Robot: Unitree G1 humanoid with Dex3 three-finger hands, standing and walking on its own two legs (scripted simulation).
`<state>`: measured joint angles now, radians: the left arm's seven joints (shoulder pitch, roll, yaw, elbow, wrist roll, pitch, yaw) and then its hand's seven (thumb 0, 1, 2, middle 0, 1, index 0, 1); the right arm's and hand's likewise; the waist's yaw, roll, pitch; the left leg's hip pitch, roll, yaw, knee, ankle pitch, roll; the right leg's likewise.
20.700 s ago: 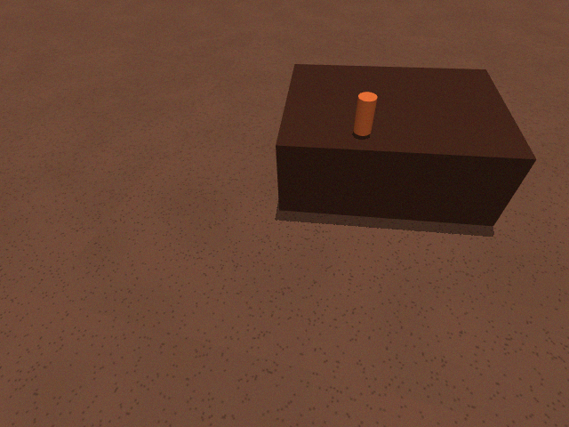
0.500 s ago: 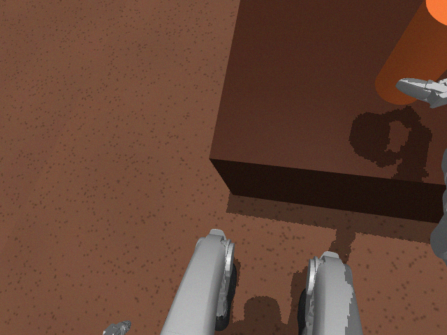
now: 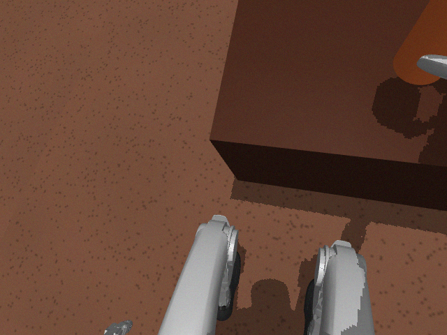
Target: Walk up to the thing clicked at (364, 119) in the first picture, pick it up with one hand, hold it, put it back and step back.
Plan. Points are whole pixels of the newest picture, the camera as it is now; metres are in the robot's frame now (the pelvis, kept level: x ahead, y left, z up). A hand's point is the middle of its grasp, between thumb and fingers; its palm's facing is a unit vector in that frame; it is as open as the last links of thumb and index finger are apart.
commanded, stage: lower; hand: right
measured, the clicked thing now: out of the picture +0.58 -0.19 +0.04
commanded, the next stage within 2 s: loosen in 0.94 s
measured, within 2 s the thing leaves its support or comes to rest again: rests again in 0.82 s
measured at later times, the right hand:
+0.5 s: hand out of the picture +0.59 -0.23 -0.03, palm faces +0.21 +0.98 -0.02, open 10.8 cm
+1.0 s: hand (442, 58) +0.59 -0.23 -0.05, palm faces +0.21 +0.98 -0.02, open 10.8 cm
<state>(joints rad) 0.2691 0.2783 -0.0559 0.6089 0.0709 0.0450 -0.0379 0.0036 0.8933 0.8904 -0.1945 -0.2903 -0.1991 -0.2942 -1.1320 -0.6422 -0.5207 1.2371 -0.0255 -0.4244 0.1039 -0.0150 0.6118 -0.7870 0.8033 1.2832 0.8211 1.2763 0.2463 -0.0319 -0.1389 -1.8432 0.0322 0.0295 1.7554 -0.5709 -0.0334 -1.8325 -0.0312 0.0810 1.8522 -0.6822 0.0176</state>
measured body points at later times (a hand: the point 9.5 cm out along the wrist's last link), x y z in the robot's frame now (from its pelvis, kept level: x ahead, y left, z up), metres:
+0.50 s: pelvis -0.02 +0.00 -0.06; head +0.23 -0.04 +0.32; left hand +0.00 +0.27 -0.16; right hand +0.57 -0.28 -0.02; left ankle +0.09 +0.14 -0.47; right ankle +0.05 -0.13 -0.47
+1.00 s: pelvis -0.02 +0.00 -0.08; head +0.23 -0.04 +0.29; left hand -0.01 +0.27 -0.18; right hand +0.58 -0.28 -0.05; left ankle +0.09 +0.14 -0.47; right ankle +0.05 -0.13 -0.47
